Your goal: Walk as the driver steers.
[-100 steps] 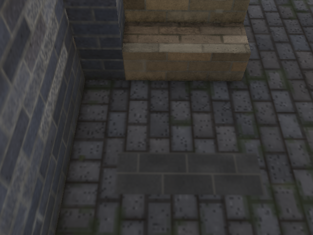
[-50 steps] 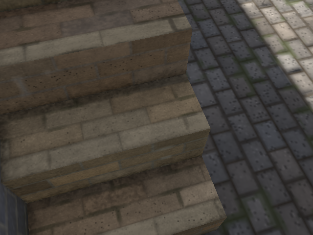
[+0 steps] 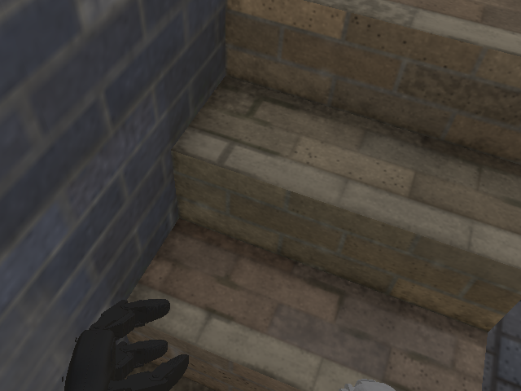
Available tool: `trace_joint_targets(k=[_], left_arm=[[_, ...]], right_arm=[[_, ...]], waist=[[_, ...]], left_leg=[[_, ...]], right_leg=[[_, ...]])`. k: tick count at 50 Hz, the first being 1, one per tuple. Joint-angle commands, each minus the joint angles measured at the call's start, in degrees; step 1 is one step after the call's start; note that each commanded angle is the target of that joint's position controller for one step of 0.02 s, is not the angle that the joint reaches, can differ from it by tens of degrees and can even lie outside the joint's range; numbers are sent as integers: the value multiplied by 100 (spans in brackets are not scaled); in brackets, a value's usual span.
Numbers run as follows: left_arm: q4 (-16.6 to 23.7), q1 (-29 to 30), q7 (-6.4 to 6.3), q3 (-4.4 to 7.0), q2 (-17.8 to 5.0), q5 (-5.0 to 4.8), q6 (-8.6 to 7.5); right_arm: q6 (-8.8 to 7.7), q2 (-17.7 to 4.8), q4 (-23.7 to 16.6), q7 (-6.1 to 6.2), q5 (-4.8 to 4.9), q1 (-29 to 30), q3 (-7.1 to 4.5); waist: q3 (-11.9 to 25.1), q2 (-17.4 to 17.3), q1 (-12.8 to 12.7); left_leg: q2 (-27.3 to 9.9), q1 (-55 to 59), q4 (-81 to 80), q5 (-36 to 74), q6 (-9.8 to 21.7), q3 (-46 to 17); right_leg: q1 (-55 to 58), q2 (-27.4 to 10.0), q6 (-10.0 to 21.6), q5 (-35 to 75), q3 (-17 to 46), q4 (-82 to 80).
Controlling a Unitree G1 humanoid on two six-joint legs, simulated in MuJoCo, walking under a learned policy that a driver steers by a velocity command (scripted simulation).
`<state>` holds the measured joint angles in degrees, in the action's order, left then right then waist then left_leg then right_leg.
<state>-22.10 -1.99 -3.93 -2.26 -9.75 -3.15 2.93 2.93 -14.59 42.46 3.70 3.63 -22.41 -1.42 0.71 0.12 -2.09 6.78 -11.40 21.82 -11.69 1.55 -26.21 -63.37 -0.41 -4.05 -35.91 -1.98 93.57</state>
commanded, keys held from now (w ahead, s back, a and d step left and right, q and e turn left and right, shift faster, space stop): e+shift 0.18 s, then w+e+shift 0.56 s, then w+shift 0.12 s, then w+q+shift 0.14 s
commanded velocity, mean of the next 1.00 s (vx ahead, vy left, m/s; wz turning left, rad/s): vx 0.59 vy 0.00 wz -0.62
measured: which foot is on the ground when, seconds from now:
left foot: down 0.00-0.06, up 0.08-0.58, down 0.60-0.90, up 0.92-1.00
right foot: up 0.00-0.00, down 0.02-0.60, up 0.62-0.88, down 0.90-1.00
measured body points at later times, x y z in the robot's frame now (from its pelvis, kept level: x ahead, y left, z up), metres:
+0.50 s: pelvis +0.10 +0.00 +0.15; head +0.11 -0.03 +0.59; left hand +0.19 +0.22 +0.02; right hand +0.29 -0.23 +0.06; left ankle +0.12 +0.16 -0.47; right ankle +0.12 -0.12 -0.55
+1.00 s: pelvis +0.23 +0.02 +0.16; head +0.24 +0.01 +0.61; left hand +0.51 +0.15 +0.08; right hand +0.24 -0.29 +0.07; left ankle +0.22 +0.16 -0.30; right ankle +0.18 -0.07 -0.55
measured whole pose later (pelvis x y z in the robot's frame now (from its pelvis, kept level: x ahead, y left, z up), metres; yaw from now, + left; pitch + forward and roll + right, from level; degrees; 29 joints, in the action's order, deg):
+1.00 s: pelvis +0.23 +0.02 +0.16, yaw -33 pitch +0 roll -3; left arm -36.8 -9.5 1.8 3.6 -15.1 4.8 -1.6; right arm -3.4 -13.8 37.6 2.4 2.0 -8.9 -2.1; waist -1.4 -4.1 -0.2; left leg 2.0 -40.0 114.3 -19.2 3.4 -5.1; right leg -20.6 3.6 3.4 -20.7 -5.8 40.9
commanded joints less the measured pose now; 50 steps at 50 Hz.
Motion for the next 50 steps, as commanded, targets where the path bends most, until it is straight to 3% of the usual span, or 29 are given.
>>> trace_joint_targets(k=[1, 2, 3, 4, 5, 6, 9, 10, 12, 17, 20, 21, 25, 27, 28, 30, 31, 32, 34, 36, 39, 40, 41, 43, 45, 46, 47, 48, 50], left_arm=[[316, -181, 311, 135, -236, -52, -149], [74, -563, 371, 260, -493, 97, -137], [-265, -1342, 753, 198, -909, 578, -227], [-296, -1804, 732, 412, -1252, 866, -214], [-589, -2627, 597, 466, -1173, 869, -97], [-765, -2360, 550, 426, -1377, 490, -174], [-957, -961, 331, 144, -383, 511, -407], [-1017, -668, 268, 130, -291, 409, -474], [-1248, -1169, 161, 136, -355, 272, -621], [-1300, -1412, 254, 36, -373, 445, -753], [-1290, -2101, 147, 48, -523, 355, -742], [-2203, -2460, 20, 611, -1290, 387, -655], [-2068, -2054, 42, 770, -1252, 477, -557], [-1765, -1391, 80, 818, -1216, 503, -551], [-1503, -895, 17, 831, -1087, 514, -329], [-1617, -553, 102, 806, -699, 628, -176], [-1032, -497, 270, 806, -683, 434, -307], [-884, -644, 342, 787, -571, 426, -434], [-1048, -652, 478, 808, -737, 637, -332], [-813, -824, 734, 840, -929, 574, -109], [-741, -263, 738, 747, -981, 502, 123], [-731, -275, 749, 766, -1126, 434, 154], [-601, -358, 761, 788, -1116, 341, 125], [-909, -1252, 677, 881, -1192, 527, 9], [-1469, -2501, 737, 866, -967, 653, -262], [-1731, -2119, 777, 697, -627, 686, -416], [-1292, -1663, 515, 990, -1929, 902, -475], [-1296, -1658, 481, 1043, -1976, 930, -490], [-1525, -1489, 470, 788, -1229, 824, -635]], right_arm=[[90, -1315, -362, 170, 33, -116, -530], [46, -1380, -417, 168, -146, 222, -554], [-201, -119, -487, -884, -1166, 800, -48], [-164, -21, -653, -1163, -1065, 1121, -113], [-162, -271, 5, -954, -911, 619, -286], [-411, -303, -108, -787, -658, 1024, -253], [-623, -271, -474, -535, -561, 1926, 0], [-557, -131, -339, -615, -651, 1531, 42], [-469, -165, -86, -850, -811, 1266, 63], [-648, 144, -269, -939, -860, 2036, 154], [-734, 210, -585, -764, -713, 2811, 203], [-444, 696, -981, -457, -678, 2965, 324], [-336, 101, -1200, -227, -494, 2797, 219], [-374, -49, -1411, -141, -420, 2453, 178], [-326, 34, -1322, -88, -41, 1888, 248], [-232, 293, -976, 154, 115, 1623, 218], [-442, -278, -1023, 217, -281, 1227, 85], [-629, -252, -1135, 189, -433, 1404, 61], [-707, -57, -1143, 180, -712, 1455, 46], [-708, -359, -1281, 261, -701, 1880, -61], [-692, -117, -1189, 97, -617, 1668, 32], [-694, -151, -1206, 26, -613, 1657, 52], [-710, -456, -1175, -44, -591, 1972, -5], [-781, -651, -996, -135, -532, 1890, -110], [-739, -705, -904, -98, -95, 2128, -144], [-743, 401, -949, -162, -125, 2134, 92], [-763, 414, -1220, -72, 52, 2100, 98], [-835, 313, -1385, -69, -46, 2366, 87], [-885, 263, -1584, -265, -196, 2448, 96]], waist=[[650, -736, -107], [1351, -689, -265], [2691, 755, -303], [1802, 2281, -905], [1244, 1413, -1330], [161, 591, -887], [607, -292, 11], [755, 113, 307], [731, 570, 225], [651, 660, 62], [648, 861, -537], [229, 942, -280], [180, 1690, -301], [261, 1082, 4], [197, 725, 498], [133, -519, 644], [1129, -1298, 411], [1579, -1852, 274], [1202, -739, -2], [539, -1430, -476], [-410, -787, -10], [-395, -713, 10], [-328, -1326, -243], [525, -1188, -565], [723, -395, -1351], [300, 800, -690], [1078, 1443, -597], [1295, 1020, -585], [51, 103, -53]], left_leg=[[-1444, -155, -779, 7220, 731, 830], [-1440, 644, -97, 8337, 829, 1363], [-623, -1053, 813, 4565, 1040, 817], [212, -2970, 3681, -988, 537, 342], [414, -3772, 6138, 67, 537, -834], [396, -4691, 7413, 813, 278, -610], [-233, -3763, 7352, 977, -114, 617], [-304, -3698, 7236, 732, -112, 915], [-307, -3753, 7303, 357, -189, 1203], [-346, -3080, 7062, 964, 90, 1808], [-330, -4154, 5903, -63, -232, 1510], [-158, -3828, 5936, -131, -95, 2583], [-518, -3409, 5293, -673, -55, 1624], [-785, -2362, 4504, -1525, 65, 1032], [-789, -396, 994, -3625, -68, 1530], [-1218, 1597, -371, 1046, -712, 2580], [-1934, 2764, 892, 1424, -506, 1562], [-2864, 2878, 1249, 2346, -166, 714], [-2711, 2425, 1087, 1801, 175, 1427], [-2657, 1018, 625, 942, 623, 1595], [-2129, -277, 81, -206, 386, 2634], [-1960, -482, -112, 250, 275, 2979], [-2006, -421, 78, 1763, 368, 3009], [-2194, 493, 1755, 5427, 682, 3005], [-1453, -839, 5184, 4316, 734, 3244], [-536, -3283, 7869, -607, 577, 2955], [-2, -4333, 10167, -559, 156, 2053], [-168, -4457, 11374, -732, 98, 1814], [-286, -5455, 11457, -777, 252, 1371]], right_leg=[[3312, 251, 781, 275, -370, -1956], [3555, 502, 1179, 205, 334, -2510], [4297, 266, 1957, 1617, 3192, -4080], [4733, -791, 2805, -444, 5774, -5976], [4237, -857, 2561, -2414, 6825, -6465], [3755, -590, 2222, -3065, 6574, -6275], [2699, 6, 1690, -1330, 4303, -5578], [2667, 157, 1683, -1343, 4001, -5928], [2651, 295, 1723, -1124, 3910, -6204], [1838, 473, 1633, -13, 2904, -5457], [3314, 60, 2023, 32, 4143, -5761], [3819, 189, 2050, -336, 3704, -6484], [3934, -94, 2325, -57, 4629, -6342], [3039, -217, 2208, 1153, 4506, -5711], [2132, 226, 1524, 569, 3558, -6467], [1275, 1317, 1072, -431, 1990, -3868], [404, 1320, 715, 651, 1150, -2154], [183, 884, 553, 572, 944, -1038], [86, 323, 147, 989, 708, 124], [914, -62, -47, 1433, 601, -951], [2088, 245, 124, 1698, 102, -2559], [2952, 444, 206, 1250, -510, -3356], [3551, 218, 473, 1087, -352, -4035], [4394, 324, 965, 1028, -201, -5060], [6460, 451, 1521, 2981, -169, -7420], [6959, -58, 1687, 3848, 456, -6475], [7204, -1629, 2242, 5030, 2305, -6459], [6570, -2186, 2406, 2783, 2622, -7228], [5451, -1992, 1855, 1507, 2177, -7356]])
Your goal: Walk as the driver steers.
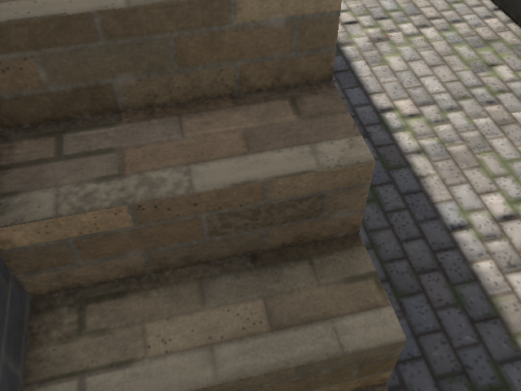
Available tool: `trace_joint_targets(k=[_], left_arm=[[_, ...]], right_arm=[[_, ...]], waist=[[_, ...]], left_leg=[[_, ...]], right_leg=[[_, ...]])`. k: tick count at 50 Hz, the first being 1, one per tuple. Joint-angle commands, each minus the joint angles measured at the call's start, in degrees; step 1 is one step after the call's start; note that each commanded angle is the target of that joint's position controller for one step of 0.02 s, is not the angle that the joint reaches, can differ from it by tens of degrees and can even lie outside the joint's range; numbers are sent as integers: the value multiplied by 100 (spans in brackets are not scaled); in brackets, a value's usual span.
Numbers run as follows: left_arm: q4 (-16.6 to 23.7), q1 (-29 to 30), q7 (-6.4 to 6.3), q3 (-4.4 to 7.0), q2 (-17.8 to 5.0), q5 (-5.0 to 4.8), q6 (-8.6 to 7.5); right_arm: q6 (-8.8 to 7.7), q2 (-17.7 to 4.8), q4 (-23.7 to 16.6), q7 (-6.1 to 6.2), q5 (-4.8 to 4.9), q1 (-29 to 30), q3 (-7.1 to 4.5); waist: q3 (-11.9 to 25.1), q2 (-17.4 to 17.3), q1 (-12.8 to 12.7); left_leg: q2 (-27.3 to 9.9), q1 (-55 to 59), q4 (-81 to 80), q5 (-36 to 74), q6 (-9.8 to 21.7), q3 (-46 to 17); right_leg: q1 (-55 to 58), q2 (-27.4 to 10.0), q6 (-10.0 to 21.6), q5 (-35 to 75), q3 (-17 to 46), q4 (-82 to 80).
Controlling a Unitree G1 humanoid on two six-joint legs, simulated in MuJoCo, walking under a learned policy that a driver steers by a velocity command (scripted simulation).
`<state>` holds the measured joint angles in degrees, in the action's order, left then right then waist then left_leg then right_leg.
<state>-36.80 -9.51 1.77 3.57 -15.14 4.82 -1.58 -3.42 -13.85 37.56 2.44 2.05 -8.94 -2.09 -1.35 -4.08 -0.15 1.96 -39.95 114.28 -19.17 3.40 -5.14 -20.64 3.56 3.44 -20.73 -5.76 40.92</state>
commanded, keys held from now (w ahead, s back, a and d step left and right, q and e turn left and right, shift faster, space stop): w+q+shift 0.56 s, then w+shift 0.06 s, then w+e+shift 0.38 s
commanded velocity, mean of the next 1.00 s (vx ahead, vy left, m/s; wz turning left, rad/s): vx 0.99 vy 0.00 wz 0.35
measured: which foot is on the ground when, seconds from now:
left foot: up 0.00-0.28, down 0.30-1.00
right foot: down 0.00-0.28, up 0.30-1.00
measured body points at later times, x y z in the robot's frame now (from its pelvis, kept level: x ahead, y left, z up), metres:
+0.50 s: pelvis +0.12 +0.09 +0.21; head +0.11 +0.16 +0.66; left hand +0.23 +0.32 +0.09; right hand +0.30 -0.14 +0.12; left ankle +0.20 +0.18 -0.50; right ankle +0.14 -0.06 -0.27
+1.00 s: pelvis +0.19 +0.04 +0.25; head +0.20 +0.08 +0.70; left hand +0.34 +0.29 +0.15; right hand +0.30 -0.21 +0.15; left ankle +0.19 +0.18 -0.50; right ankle +0.31 -0.08 -0.15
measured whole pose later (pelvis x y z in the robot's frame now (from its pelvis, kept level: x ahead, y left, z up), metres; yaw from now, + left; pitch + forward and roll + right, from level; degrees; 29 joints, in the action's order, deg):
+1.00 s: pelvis +0.19 +0.04 +0.25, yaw +17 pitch +3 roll -3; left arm -36.4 -2.3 0.3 -0.3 -10.3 2.1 2.8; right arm -6.3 -11.3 47.0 7.7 0.5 -20.8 -2.0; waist -0.2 2.1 1.7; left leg -1.3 -17.6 22.2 -15.0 3.3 -11.6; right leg -77.5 2.4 1.2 -19.0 2.7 122.8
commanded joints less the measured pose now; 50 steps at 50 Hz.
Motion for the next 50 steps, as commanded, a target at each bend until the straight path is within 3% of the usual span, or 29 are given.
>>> trace_joint_targets(k=[1, 5, 7, 9, 10, 11, 12, 13, 14, 15, 16, 17, 18, 19, 20, 24, 26, 27, 28, 29, 30, 32, 35, 37, 41, 43, 44, 47, 50], left_arm=[[-213, -739, -173, 193, -595, 38, -281], [-658, -894, -99, 205, -739, -34, -569], [-747, -553, 19, 152, -631, -150, -663], [-929, -460, 7, 194, -830, -205, -783], [-916, -92, -27, 217, -1042, -371, -779], [-841, 105, -107, 222, -1049, -570, -716], [-692, -112, -146, 312, -1571, -696, -733], [-675, 281, 40, 425, -1886, -774, -756], [-487, -16, 105, 447, -1611, -978, -754], [-602, -176, 293, 358, -1174, -783, -774], [-605, -61, 438, 224, -361, -636, -611], [-380, -249, 498, 27, 219, -315, -473], [-185, 34, 536, -53, 223, -85, -315], [-9, 270, 505, -197, 542, 81, -228], [-45, 181, 476, -282, 654, 136, -141], [-108, 383, 226, -444, 636, 95, -36], [-151, 609, 106, -406, 393, -77, 14], [-223, 453, 67, -413, 466, -113, 70], [-296, 426, 34, -364, 367, -102, 47], [-402, 317, -9, -318, 375, -94, 14], [-302, 539, -75, -276, 295, -114, -51], [-222, 915, -61, -302, 479, -61, -59], [-188, 1240, -24, -422, 913, -107, 65], [-326, 1051, 24, -375, 740, -135, 64], [9, 1372, -5, -408, 760, -142, 225], [152, 1314, -118, -482, 766, -114, 253], [395, 1672, -151, -552, 774, -88, 307], [595, 1215, -228, -456, 491, -325, 381], [859, 1467, -131, -378, 450, -292, 296]], right_arm=[[-191, 303, -1214, -176, -33, 1290, 153], [47, 453, -1326, -142, -5, 1522, 159], [142, 364, -1417, -75, 54, 1611, 166], [290, 363, -1595, 12, -29, 1895, 185], [355, 339, -1698, -27, -127, 1513, 278], [414, 158, -1274, -93, -128, 893, 196], [406, -255, -880, -51, 4, -296, -28], [381, -412, -594, -9, -108, -1692, -65], [239, -792, -314, -54, -80, -1626, -211], [353, -1491, 14, 71, 54, -1760, -553], [453, -1687, -141, 144, -118, -399, -536], [574, -1293, -290, 231, -49, 503, -375], [621, -1142, -290, 286, -15, 698, -287], [521, -963, -17, 332, -16, 607, -188], [433, -623, 191, 317, -67, 603, -103], [323, -682, 503, 296, -46, -342, -175], [316, -651, 422, 321, -36, -891, -216], [394, -615, 402, 336, -85, -838, -269], [358, -605, 326, 373, -117, -885, -319], [306, -650, 445, 440, -13, -1039, -446], [216, -916, 382, 497, -29, -1096, -515], [82, -956, 327, 516, 13, -1016, -579], [75, -633, 546, 485, -33, -1453, -460], [1, -586, 653, 504, -2, -1785, -415], [-155, -986, 597, 643, -77, -1541, -361], [-256, -777, 715, 614, -74, -1582, -187], [-203, -969, 641, 596, -94, -1543, -254], [-265, -1053, 661, 661, -106, -1487, -278], [-410, -1016, 918, 474, -178, -1851, -381]], waist=[[202, 836, -168], [-224, 598, 76], [-586, 492, 339], [-548, 745, 279], [-299, 784, 691], [384, 620, 825], [1519, 956, 1104], [2423, 1538, 1714], [2706, 861, 1580], [2789, -97, 1289], [3390, -934, 374], [3463, -612, -378], [2597, -62, -447], [1535, 255, -553], [1172, 567, -660], [163, 390, -263], [-189, -213, 23], [-81, -717, -47], [113, -743, 27], [266, -787, -3], [244, -665, 87], [383, -509, 103], [472, -353, 281], [610, -286, 352], [426, -374, 265], [119, -495, 225], [250, -509, 383], [465, -745, 259], [370, -676, 344]], left_leg=[[276, -2978, 2954, -307, 181, -890], [411, -4322, 4050, -787, 318, -690], [321, -3265, 2032, -575, 253, -212], [162, -2551, 795, -509, 205, 508], [-244, -1472, -1652, -883, 396, 763], [185, 130, -2680, -680, 531, 1254], [827, 1327, -3069, -1351, 284, 1657], [777, 2171, -3444, -1339, 321, 1160], [1085, 2763, -5234, -1110, 369, 204], [420, 3619, -7014, -2228, 462, -1776], [-180, 4060, -8565, -1696, 332, -3562], [-135, 3045, -8880, -2842, -106, -4356], [-114, 1738, -8677, -2980, -41, -4181], [-30, 1042, -8573, -2278, -12, -3495], [117, 986, -8098, -1649, 94, -2721], [139, 1323, -8783, -1072, -6, -2003], [150, 1524, -9388, -1140, -157, -2083], [288, 1392, -9456, -1059, -173, -2010], [76, 1479, -9701, -1051, -70, -2361], [-240, 2132, -9751, -1073, -1, -2923], [-598, 2748, -9764, -1171, 188, -3538], [-883, 3335, -9593, -969, 149, -3455], [-902, 3594, -9301, -601, 41, -2881], [-895, 3675, -9332, -597, -22, -2758], [-1228, 3622, -9546, -1175, 69, -2830], [-1207, 3253, -9906, -1796, 449, -2732], [-1199, 3226, -10114, -2125, 538, -2676], [-1548, 3657, -10186, -2217, 987, -2220], [-2119, 4626, -10265, -2507, 959, -1810]], right_leg=[[1095, -2532, 1078, 105, 2412, -2232], [1160, -2694, 835, -327, 1658, -2712], [-49, -2213, 428, -61, 508, -3326], [-188, -2157, 570, 1478, -1, -4075], [1, -2024, 327, 2614, -632, -4585], [17, -1864, 475, 6310, -1115, -4146], [921, -2020, 746, 11492, -882, -2858], [1620, -2478, 786, 13318, -659, -1213], [1337, -1701, 521, 11910, -404, 815], [-319, -665, 243, 7026, -104, 3009], [-1036, 315, -506, 1988, 818, 5890], [-1457, 324, -617, 2038, 1698, 7195], [-1729, 235, -731, 1949, 1424, 7660], [-2246, 191, -661, 1833, 1181, 7714], [-2541, 122, -585, 2015, 1141, 7652], [-3487, 11, -299, 754, 614, 6082], [-3682, 167, -297, -49, 198, 4990], [-3359, 353, -236, -122, 65, 5042], [-3189, 332, -242, 266, 157, 4960], [-3649, 229, -126, 974, 294, 5001], [-4361, 37, -104, 1267, 593, 5147], [-5178, -45, -111, 1528, 658, 5623], [-6136, -225, -81, 1534, 615, 6756], [-6094, -225, -91, 1739, 487, 6924], [-6811, -302, -151, 1266, 928, 7706], [-7065, -260, -272, 939, 836, 7732], [-7013, -254, -420, 506, 660, 7485], [-6936, -262, -399, 427, 1021, 8082], [-7730, -366, -21, -344, 1485, 8739]])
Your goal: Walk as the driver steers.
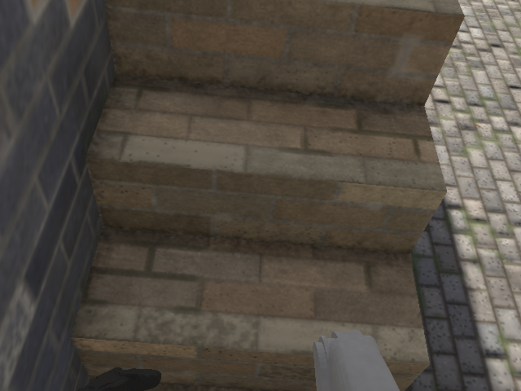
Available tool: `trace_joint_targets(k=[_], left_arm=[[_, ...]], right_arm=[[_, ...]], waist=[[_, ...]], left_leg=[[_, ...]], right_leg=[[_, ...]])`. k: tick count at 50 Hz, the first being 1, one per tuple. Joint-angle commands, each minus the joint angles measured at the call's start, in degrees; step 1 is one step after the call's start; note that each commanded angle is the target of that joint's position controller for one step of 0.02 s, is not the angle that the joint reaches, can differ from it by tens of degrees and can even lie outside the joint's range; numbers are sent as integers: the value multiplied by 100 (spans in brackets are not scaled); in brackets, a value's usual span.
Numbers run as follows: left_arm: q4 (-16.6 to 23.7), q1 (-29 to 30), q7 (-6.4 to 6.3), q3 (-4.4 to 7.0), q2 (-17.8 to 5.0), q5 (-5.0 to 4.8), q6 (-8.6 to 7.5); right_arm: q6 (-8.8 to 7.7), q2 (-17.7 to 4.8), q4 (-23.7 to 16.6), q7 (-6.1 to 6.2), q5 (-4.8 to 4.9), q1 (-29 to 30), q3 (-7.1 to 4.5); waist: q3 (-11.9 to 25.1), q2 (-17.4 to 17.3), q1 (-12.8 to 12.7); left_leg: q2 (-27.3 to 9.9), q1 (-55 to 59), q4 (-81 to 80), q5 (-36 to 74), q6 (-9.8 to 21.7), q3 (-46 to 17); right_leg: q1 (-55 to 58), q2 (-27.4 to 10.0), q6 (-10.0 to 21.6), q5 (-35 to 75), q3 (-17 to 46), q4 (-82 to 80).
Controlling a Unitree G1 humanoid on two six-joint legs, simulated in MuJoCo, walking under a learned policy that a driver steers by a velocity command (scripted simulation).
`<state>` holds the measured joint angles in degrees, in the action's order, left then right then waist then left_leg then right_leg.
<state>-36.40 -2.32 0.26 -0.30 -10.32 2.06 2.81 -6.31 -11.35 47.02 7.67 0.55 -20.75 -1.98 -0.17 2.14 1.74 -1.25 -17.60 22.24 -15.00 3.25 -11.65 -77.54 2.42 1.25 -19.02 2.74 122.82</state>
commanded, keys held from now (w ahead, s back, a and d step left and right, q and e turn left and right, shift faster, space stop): w+e+shift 0.18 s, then w+q+shift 0.82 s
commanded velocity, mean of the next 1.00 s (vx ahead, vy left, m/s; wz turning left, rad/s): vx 1.00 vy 0.00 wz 0.27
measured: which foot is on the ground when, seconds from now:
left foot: down 0.00-0.18, up 0.20-0.52, down 0.54-0.68, up 0.70-0.86, down 0.88-0.96, up 0.98-1.00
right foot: up 0.00-0.16, down 0.18-0.38, up 0.40-1.00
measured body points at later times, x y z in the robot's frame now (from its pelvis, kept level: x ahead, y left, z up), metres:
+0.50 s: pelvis +0.04 -0.20 +0.02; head +0.00 -0.06 +0.45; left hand +0.24 +0.04 -0.10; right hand +0.30 -0.43 +0.11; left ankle +0.01 -0.24 -0.71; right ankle +0.20 -0.41 -0.53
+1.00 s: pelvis -0.04 -0.19 -0.13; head +0.03 -0.14 +0.31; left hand -0.07 +0.09 -0.26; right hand +0.21 -0.35 -0.24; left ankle +0.00 -0.16 -0.72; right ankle -0.15 -0.36 -0.84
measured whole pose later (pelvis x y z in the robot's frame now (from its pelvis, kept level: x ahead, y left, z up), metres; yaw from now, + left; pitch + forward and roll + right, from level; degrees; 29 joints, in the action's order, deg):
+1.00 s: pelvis -0.04 -0.19 -0.13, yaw +21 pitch +5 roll +1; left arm -47.3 -14.4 3.1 1.3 -16.7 0.9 -7.5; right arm 1.2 -12.0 41.8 -2.4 2.5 -3.1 -2.9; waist -6.0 2.5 -1.6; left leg 21.5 -50.2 78.2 -27.8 0.9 0.3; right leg -5.8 -2.0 13.5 -2.9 -1.8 31.9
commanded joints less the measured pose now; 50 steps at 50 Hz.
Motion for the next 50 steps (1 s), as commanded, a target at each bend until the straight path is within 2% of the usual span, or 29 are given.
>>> trace_joint_targets(k=[1, 5, 7, 9, 10, 12, 14, 15, 19, 21, 22, 25, 27, 29, 31, 33, 34, 35, 36, 38, 39, 41, 43, 44, 45, 46, 48, 49, 50], left_arm=[[1019, 811, 74, 19, -52, -20, -194], [1429, 802, 264, 161, -512, -48, -152], [1253, 319, 391, -102, -53, -257, -3], [536, -532, 497, 282, -494, -511, -88], [-452, -2247, 311, 435, -681, -400, -309], [-949, -4402, 109, 712, -718, -156, -373], [-66, -2443, -144, 710, -971, 22, -388], [84, -1068, -306, 634, -676, 31, -396], [878, 1843, -349, 366, -62, 32, -836], [510, 429, -415, 356, -318, 87, -675], [221, -419, -374, 429, -556, 77, -520], [313, -1214, -330, 346, -233, -33, -350], [317, -1006, -332, 348, -94, 159, -373], [1042, 605, -222, 318, -615, 260, -510], [623, 173, -7, 446, -977, 125, -494], [-187, -1638, 381, 738, -1759, 296, -856], [-911, -3470, 384, 868, -1880, 184, -1100], [-1192, -4066, 342, 962, -1813, -110, -1370], [-574, -1534, 132, 702, -1401, -97, -1579], [-39, 184, 170, 422, -572, -143, -1529], [340, 1103, 259, 362, -657, -58, -1650], [-50, -1248, 343, 403, -679, -136, -1449], [-427, -2162, 426, 433, -1115, 15, -1137], [-672, -1935, 427, 480, -1129, -360, -945], [-580, -2023, 357, 353, -1074, 202, -1116], [-917, -2062, 393, 446, -1370, -412, -1087], [-1705, -4036, 234, 594, -1669, -112, -928], [-1721, -3458, 159, 270, -913, -12, -858], [-1251, -995, 262, -136, -342, -81, -1063]], right_arm=[[-105, -1310, -134, -79, -114, -608, -445], [-275, -1406, -430, -274, -282, 272, -422], [-188, -1535, -323, -330, 134, 275, -404], [-154, -1484, -168, -685, -482, 313, -405], [-139, -684, -303, -880, -564, 313, -191], [-383, -1244, -392, -829, -227, 470, -343], [-371, -692, -1309, -820, 8, 1967, -235], [-159, -587, -1764, -782, 189, 2172, -92], [763, -917, -1769, -466, 90, -359, -119], [821, -1221, -1893, -628, -202, 500, -117], [804, -956, -2137, -767, -250, 1380, -28], [753, -160, -2495, -936, -176, 3132, 505], [614, 120, -1857, -925, -31, 1826, 523], [155, -852, -2331, -608, -425, 2267, 139], [-44, -908, -2584, -580, -168, 2861, -65], [-7, -1401, -1944, -319, -315, 2091, -408], [186, -1546, -1996, -327, -200, 3423, -569], [201, -1360, -2094, -332, 93, 4210, -694], [94, -1302, -2229, -452, 558, 1493, -643], [-60, -608, -2640, -448, 191, 2428, 102], [-50, -776, -1988, -548, 115, 1231, 39], [320, -925, -1630, -742, -796, 2607, -249], [282, -1064, -1208, -579, -535, 1459, -423], [463, -205, -826, -1075, 250, 1241, -67], [358, -588, -604, -785, -330, 290, -337], [571, -460, -336, -1065, 427, 257, -231], [762, -403, -828, -1061, -5, 2223, -116], [752, 187, -1136, -1117, 167, 3370, -22], [707, 245, -1320, -1027, 591, 2726, -46]], waist=[[173, -1155, 66], [250, -886, -238], [694, -1173, -169], [339, -939, -321], [759, 429, -906], [2810, 2065, -2214], [2180, 1193, -1880], [2003, 1245, -1133], [428, -680, 1255], [111, -1374, 667], [341, -574, 62], [-18, -1260, -706], [314, -1806, -209], [-629, -4993, 472], [-1061, -5219, 249], [-2, -3420, -248], [518, -1426, -1741], [1072, 2067, -2836], [2492, 2689, -256], [822, 1220, 291], [971, -1055, 1059], [437, -1763, -928], [1594, -1631, -704], [1990, -774, -444], [2201, -1763, -16], [2671, -1442, 14], [1614, -1687, -1497], [597, -120, -1636], [-210, 1967, -389]], left_leg=[[-1986, 2290, -1094, -2964, 858, -1056], [-2096, 1139, -2030, -2713, 566, 259], [-1965, -104, -2691, -2438, 750, 1640], [-1640, -186, -2034, -2271, 739, 1920], [-842, -1069, -205, -2197, 600, 2603], [-540, -2805, 3312, -305, 7, 2369], [-151, -2195, 6352, -39, -358, 1285], [-550, -1352, 6672, -822, -221, 1048], [-1226, 2285, 4858, -938, 201, -1360], [-940, 1353, 1970, -660, 406, -958], [-542, 553, 1676, -174, 118, -521], [143, -894, 1002, -358, -256, -6], [219, 430, 1164, 900, -773, -117], [104, -2588, -1100, 1792, -1473, -1297], [1282, -1224, -1147, 2059, -2567, -1418], [1058, -569, 50, 2733, -2320, -1646], [1899, -1795, 2759, 2788, -2495, -97], [2685, -3624, 8882, -1596, -2055, 1235], [1025, -5215, 11188, -3549, -1777, -407], [487, -2774, 7445, -4728, -408, -1642], [424, -894, 2904, -2400, 17, -1199], [1005, 592, 3158, -189, 699, 201], [877, 2055, 2697, -611, 786, -370], [519, 2349, 2296, -708, 787, -988], [1116, 3207, 1895, -760, 307, -396], [625, 2526, 1581, -1560, 484, -1394], [2277, -1512, 3329, -1932, -1053, 363], [3043, -3968, 6685, -1765, -1284, 2033], [2369, -4855, 9570, -2403, -883, 2238]], right_leg=[[-1889, -366, 252, -625, 871, 296], [571, -871, 335, -580, 65, -2193], [3976, -800, 664, -2470, -1103, -5456], [5900, 72, 149, -260, -2604, -6877], [7597, 603, 195, 342, -2165, -7212], [10670, -356, 351, 913, -252, -7813], [7396, -1708, 895, 312, 2142, -9414], [6283, -1231, 783, 3063, 687, -8573], [286, -1253, -63, 1712, 667, -7355], [1207, -103, -633, 1414, -787, -6258], [2192, 421, -626, 1035, -959, -5490], [2484, 741, -1130, 1403, -989, -3821], [1496, 532, -576, 784, -776, -3006], [3440, 788, -1114, 1335, -2203, -3126], [2756, 1015, -736, 362, -1762, -4632], [4786, 543, 145, 1181, -956, -7143], [7292, 66, 956, 2085, -518, -8668], [9516, -1161, 1670, 5567, 353, -10106], [10874, -2683, 1269, 4863, 1335, -8979], [6871, -1311, -298, 5719, -330, -8890], [6200, -679, -659, 5492, -1270, -8399], [4003, 64, 133, 1807, -1521, -7189], [3744, 199, 491, 1081, -736, -7132], [4097, 441, 172, 1336, -786, -6570], [3734, 36, 408, 250, -316, -6249], [4649, 396, 456, 909, -513, -6854], [8182, -46, 1456, 838, -669, -10219], [9033, -811, 1724, 2190, -111, -10821], [8109, -1557, 1581, 4859, 97, -11025]])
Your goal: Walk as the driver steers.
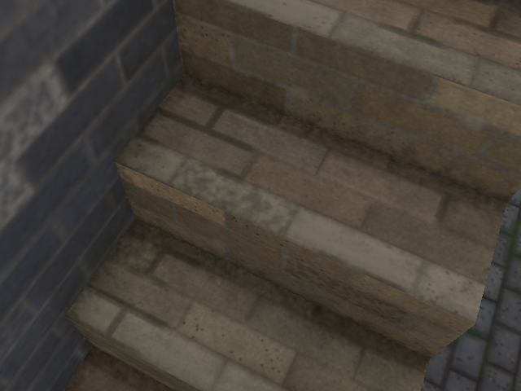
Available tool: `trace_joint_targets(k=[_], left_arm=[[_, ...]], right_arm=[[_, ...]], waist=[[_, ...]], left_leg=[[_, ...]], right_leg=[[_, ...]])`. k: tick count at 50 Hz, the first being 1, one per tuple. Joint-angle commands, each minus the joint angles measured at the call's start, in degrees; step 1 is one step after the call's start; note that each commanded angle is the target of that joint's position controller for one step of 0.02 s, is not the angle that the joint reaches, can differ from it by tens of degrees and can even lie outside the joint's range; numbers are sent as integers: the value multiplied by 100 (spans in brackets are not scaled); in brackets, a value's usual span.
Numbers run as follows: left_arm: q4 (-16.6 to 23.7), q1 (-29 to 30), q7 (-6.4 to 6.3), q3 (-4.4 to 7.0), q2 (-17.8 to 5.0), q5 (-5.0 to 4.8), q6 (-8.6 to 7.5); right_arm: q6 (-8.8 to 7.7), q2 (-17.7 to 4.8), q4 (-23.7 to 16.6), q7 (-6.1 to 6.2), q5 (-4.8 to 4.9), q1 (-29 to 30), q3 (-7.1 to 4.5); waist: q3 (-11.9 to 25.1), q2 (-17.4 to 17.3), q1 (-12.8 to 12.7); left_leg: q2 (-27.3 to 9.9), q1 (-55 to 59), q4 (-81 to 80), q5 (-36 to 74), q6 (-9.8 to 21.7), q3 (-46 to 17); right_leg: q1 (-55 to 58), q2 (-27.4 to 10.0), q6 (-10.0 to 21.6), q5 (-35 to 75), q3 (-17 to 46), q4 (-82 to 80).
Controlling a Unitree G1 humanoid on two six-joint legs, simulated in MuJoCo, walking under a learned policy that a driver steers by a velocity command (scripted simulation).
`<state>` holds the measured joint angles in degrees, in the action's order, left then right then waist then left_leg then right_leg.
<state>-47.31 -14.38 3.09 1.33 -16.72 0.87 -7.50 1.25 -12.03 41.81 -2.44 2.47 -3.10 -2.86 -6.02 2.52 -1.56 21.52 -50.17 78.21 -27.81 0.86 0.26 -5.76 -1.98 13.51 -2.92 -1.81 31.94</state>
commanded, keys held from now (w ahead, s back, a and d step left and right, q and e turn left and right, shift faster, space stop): w+q+shift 0.12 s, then w+shift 0.60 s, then w+e+shift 0.28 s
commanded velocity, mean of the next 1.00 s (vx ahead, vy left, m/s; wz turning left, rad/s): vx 1.00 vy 0.00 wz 0.22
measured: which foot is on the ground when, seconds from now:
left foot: up 0.00-0.08, down 0.10-0.26, up 0.28-0.50, down 0.52-0.56, up 0.58-0.92, down 0.94-1.00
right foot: up 0.00-0.58, down 0.60-0.94, up 0.96-1.00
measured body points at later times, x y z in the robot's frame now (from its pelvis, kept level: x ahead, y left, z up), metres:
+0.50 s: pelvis -0.26 -0.01 -0.33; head -0.23 -0.05 +0.11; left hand +0.08 +0.16 -0.30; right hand -0.18 -0.28 -0.47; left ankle -0.15 +0.10 -0.83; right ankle -0.29 -0.13 -1.08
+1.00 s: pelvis -0.76 -0.12 -0.52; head -0.76 -0.14 -0.07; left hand -0.73 +0.17 -0.62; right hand -0.53 -0.32 -0.62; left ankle -0.82 -0.03 -1.25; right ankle -0.60 -0.17 -1.18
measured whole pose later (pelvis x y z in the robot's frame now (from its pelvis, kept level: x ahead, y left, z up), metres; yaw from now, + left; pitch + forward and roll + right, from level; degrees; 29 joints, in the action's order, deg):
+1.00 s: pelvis -0.76 -0.12 -0.52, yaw +11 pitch -2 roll +1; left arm -36.2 -18.4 -3.8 5.1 -11.7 -0.1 3.7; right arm 1.8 -14.8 40.5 -0.5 -2.1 -6.9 -2.8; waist -1.2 -1.7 -3.6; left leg 0.7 -9.2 34.7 -27.1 2.5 6.7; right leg -40.3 8.3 -1.0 -22.5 5.7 59.1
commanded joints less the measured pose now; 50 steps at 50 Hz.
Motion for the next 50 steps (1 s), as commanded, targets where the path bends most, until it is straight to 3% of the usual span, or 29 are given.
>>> trace_joint_targets(k=[1, 2, 5, 7, 10, 11, 12, 14, 16, 18, 19, 20, 21, 22, 23, 24, 25, 26, 27, 28, 30, 32, 35, 37, 44, 46, 48, 49, 50], left_arm=[[12, 983, -65, -371, 411, -277, -365], [164, 1702, -41, -350, 134, -542, -649], [236, 418, -587, 423, -1746, -615, -458], [378, -294, -460, 240, -1241, 8, 151], [265, -90, 151, 15, -480, 279, 492], [-312, -2281, 330, 86, -569, 338, 405], [-621, -2687, 154, -41, -283, 398, 783], [-55, 49, -88, -426, 333, 277, 810], [1419, 3574, -346, -458, -620, 51, 137], [1260, 1919, -465, -387, -411, -654, -319], [1501, 1791, -435, -412, -383, -533, -231], [1444, 1694, -394, -497, -16, 207, -358], [1488, 1503, -302, -583, 346, 342, -356], [1643, 1754, -220, -638, 533, 179, -370], [1914, 1900, -357, -572, 272, -897, -198], [2385, 1268, -541, -341, -22, -821, -148], [1664, -2582, -621, 74, -515, -1255, 549], [1170, -1995, -513, -13, -413, -209, 599], [1442, -591, -124, 190, -1141, -344, 808], [1407, -868, -19, 236, -899, -580, 1070], [992, 1150, 187, -304, -156, -352, 1316], [1066, 2623, 503, -448, 89, 297, 929], [1655, 2554, -213, 272, -1029, -72, 785], [1471, 1030, -897, 98, -388, -444, 710], [1723, 833, -765, 483, -457, -181, 833], [1591, 164, -686, 487, 48, -148, 916], [1630, -1302, -552, 106, 1501, -135, 930], [2318, 768, -711, 303, 471, -149, 996], [2555, 1361, -696, 544, -313, 155, 1050]], right_arm=[[-78, 8, -793, 27, 307, -147, -56], [-28, -483, -794, -3, 149, -919, -174], [-103, -441, -795, 8, -598, 58, -113], [-47, -575, 239, 361, -656, -1412, -105], [142, -310, 731, 294, -570, -1243, 131], [275, 341, 216, 821, -1021, -76, 176], [352, 654, -87, 779, -324, 2080, 433], [418, 413, -298, 746, 187, 1566, 261], [876, -1222, 33, 594, -195, -2419, -384], [607, -514, 387, 767, -64, -2255, -29], [429, -235, 272, 733, 69, -1948, 82], [322, -581, 217, 941, -733, -1793, -251], [201, -351, 62, 1040, -754, -1357, -188], [86, -308, -349, 1084, -608, -883, -131], [88, 301, -491, 799, 48, -498, 321], [88, 545, -977, 854, -174, 1416, 594], [55, -97, -1637, 1051, -317, 4843, 644], [111, -391, -2132, 1120, -917, 2884, 233], [11, -935, -2393, 1242, -1065, 3543, 47], [-88, -468, -2562, 1469, -987, 4731, 140], [-66, 1500, -1530, 2017, -714, 2019, 398], [129, 2159, -1515, 1839, -651, -554, 492], [123, -232, -1152, 1215, -430, -212, -272], [63, -274, -1666, 901, -365, 1943, -46], [271, -502, -893, 20, -352, -198, -84], [112, -420, -166, 155, -478, -1468, -136], [-190, 245, -834, 135, -444, 391, 466], [-125, -1576, -581, 204, -645, 130, -298], [-177, -1514, -774, 241, -404, 611, -298]], waist=[[739, 2497, 635], [670, 2461, 1597], [1691, -105, 1285], [2097, -2260, 1334], [745, -303, 764], [757, -917, -424], [-342, 65, -1475], [-555, 1999, 38], [2262, 1125, 2580], [1632, 265, 1677], [1075, -212, 1592], [574, 8, 1374], [788, 624, 999], [1067, 1228, 940], [1385, 630, 948], [1318, -1417, -127], [2925, -4805, -2834], [4111, -2144, -1237], [3861, -2605, -706], [2438, -1044, -1757], [1111, 2600, -161], [708, 4114, 2185], [2644, 2121, 1041], [2189, 663, -341], [926, 2263, 397], [457, 310, 544], [837, -1905, -843], [847, -3298, 219], [-411, -2744, -53]], left_leg=[[-369, -1284, 4769, -1669, -363, 326], [-673, 691, 2920, -1542, 126, 193], [-151, 3265, -2469, -482, 235, 700], [-1512, 3682, -3368, -1325, 1253, -4308], [-640, 927, -4548, -59, 86, -3072], [-52, -1498, -2639, -550, -504, -2129], [194, -2651, -1181, -457, -825, -999], [733, -431, 3062, -574, -1061, 1579], [94, 3138, 3634, -1018, -465, 660], [-159, 532, 3037, -1320, -65, -197], [-182, 720, 2406, -456, -124, 533], [-127, -1173, 2704, -947, -229, 833], [-206, -1644, 3229, -1286, -258, 950], [-330, -1392, 3393, -1519, -184, 779], [-1120, 70, -153, -860, 326, -902], [-912, -717, -1957, 585, 455, -1080], [-2512, 483, -1977, -1418, 1593, -3819], [-2274, -473, -2222, -2669, 1760, -3765], [-1825, -4838, -3776, -3260, 376, -2959], [-2364, -6919, -2598, -3859, -84, -3154], [-851, -5241, 5142, -1449, -306, 75], [-224, -3125, 8500, -365, -557, 1028], [-1039, -1854, 9585, 1359, -841, 174], [-1767, -3364, 6037, 858, -1006, -232], [-1317, 4619, -4737, -8, -12, 650], [-1751, 6157, -7283, 1252, 432, 890], [-3952, 5993, -3625, 3341, 193, -598], [-6112, 3980, -7078, -2129, 1117, -2269], [-5594, 2222, -8162, -3073, 1045, -2558]], right_leg=[[1304, -1054, -136, 3266, 364, -2532], [527, -549, -852, 4113, -443, -3592], [714, -214, -850, 9762, -309, -118], [-1950, 835, -92, 1556, 644, 3573], [-484, 1195, 166, -1277, 608, 3197], [1061, 965, 295, -2586, 737, 1397], [1320, 327, 920, -1566, 681, -474], [-1548, -276, 610, 2832, -63, -3449], [-1751, -993, -296, 7681, -472, -2880], [1098, -1223, -612, 6342, 137, -1700], [301, -1186, -300, 5589, 75, -2019], [706, -1077, -733, 2956, -18, -1857], [1089, -1029, -712, 3315, -328, -1568], [826, -989, -722, 4399, -665, -1458], [853, -780, -637, 4293, -259, -600], [1326, -924, -206, 3593, -88, 717], [-33, -495, -396, 1957, 1231, 4190], [411, -415, -304, 1457, 1438, 4132], [2942, -219, -57, 18, 705, 4706], [3372, -1382, 521, 715, 1314, 3231], [557, -2378, 108, 2339, 977, -556], [-3851, -316, -2147, 4496, -73, -620], [-1301, -1140, -1139, 1953, 2380, -1336], [1489, -1246, -1214, -103, 4163, -1127], [-1081, 522, -1736, -1525, 1271, -2800], [-1774, 938, -1937, -2184, 1284, -1329], [-5195, 1169, -1061, -4507, 1708, 3751], [-5885, 667, -1515, -2354, 601, 4945], [-5826, 498, -1853, -1300, 1135, 5682]])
